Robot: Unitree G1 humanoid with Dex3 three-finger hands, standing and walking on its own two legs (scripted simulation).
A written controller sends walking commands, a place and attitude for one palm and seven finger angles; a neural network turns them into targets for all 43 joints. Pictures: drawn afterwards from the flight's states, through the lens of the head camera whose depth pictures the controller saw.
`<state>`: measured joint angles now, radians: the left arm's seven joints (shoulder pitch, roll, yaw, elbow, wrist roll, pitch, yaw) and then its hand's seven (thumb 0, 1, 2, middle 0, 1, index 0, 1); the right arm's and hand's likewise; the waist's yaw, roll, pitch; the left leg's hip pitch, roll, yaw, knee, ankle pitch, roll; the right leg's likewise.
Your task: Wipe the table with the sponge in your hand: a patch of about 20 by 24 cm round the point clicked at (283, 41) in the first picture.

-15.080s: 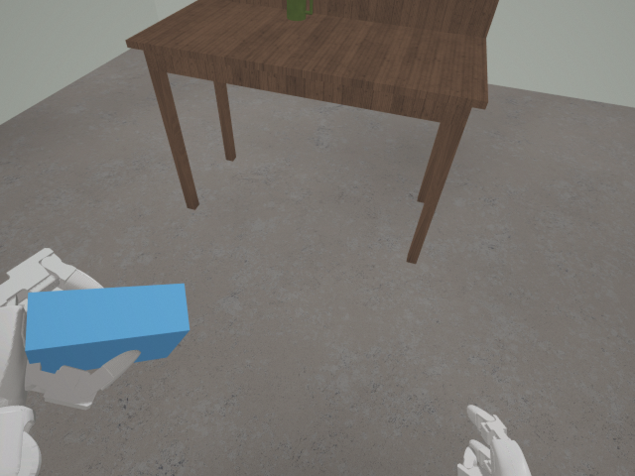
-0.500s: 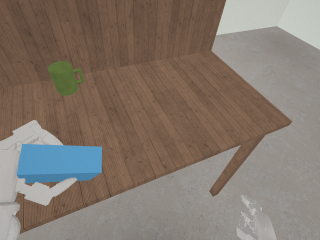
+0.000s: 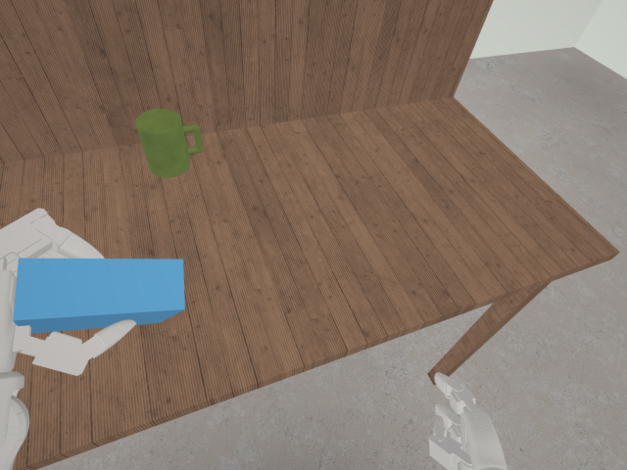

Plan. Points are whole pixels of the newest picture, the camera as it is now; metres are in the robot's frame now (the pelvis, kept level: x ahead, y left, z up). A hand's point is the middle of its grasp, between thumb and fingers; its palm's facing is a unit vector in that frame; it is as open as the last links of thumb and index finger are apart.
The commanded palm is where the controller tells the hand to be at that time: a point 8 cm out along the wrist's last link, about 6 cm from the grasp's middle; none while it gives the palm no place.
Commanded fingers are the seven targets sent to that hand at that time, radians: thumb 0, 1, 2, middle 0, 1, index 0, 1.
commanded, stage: come to a stop and stand still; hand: left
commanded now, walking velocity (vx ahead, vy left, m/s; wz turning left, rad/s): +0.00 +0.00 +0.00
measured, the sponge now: (126, 296) +0.24 +0.22 +0.14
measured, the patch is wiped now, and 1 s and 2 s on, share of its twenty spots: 0.00 0.00 0.00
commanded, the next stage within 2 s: look again from close up in 0.20 s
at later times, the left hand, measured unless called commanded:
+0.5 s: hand (100, 288) +0.23 +0.23 +0.16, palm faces +0.36 -0.85 -0.38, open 9.2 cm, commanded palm +0.17 +0.27 +0.17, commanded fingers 0.00 0.10 1.30 -1.20 -1.60 -1.20 -1.60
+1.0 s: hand (120, 287) +0.24 +0.22 +0.16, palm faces +0.36 -0.86 -0.37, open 9.2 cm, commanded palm +0.18 +0.25 +0.17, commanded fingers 0.00 0.10 1.30 -1.20 -1.60 -1.20 -1.60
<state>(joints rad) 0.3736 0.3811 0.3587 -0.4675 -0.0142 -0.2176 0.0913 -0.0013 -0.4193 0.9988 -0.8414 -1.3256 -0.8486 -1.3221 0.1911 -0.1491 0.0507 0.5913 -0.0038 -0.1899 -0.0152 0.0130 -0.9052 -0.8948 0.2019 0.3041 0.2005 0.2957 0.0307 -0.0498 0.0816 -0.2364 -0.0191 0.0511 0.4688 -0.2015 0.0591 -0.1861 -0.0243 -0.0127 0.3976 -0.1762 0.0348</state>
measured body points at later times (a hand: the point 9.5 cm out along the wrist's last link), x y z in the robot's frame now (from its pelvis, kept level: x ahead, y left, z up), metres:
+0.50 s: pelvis +0.01 -0.01 +0.00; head +0.04 +0.01 +0.45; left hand +0.21 +0.27 +0.18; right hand +0.19 -0.24 -0.07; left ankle +0.04 +0.07 -0.74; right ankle +0.02 -0.15 -0.74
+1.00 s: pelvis +0.01 -0.03 +0.00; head +0.04 -0.01 +0.45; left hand +0.21 +0.26 +0.18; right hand +0.20 -0.25 -0.07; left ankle +0.04 +0.07 -0.74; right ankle +0.02 -0.15 -0.74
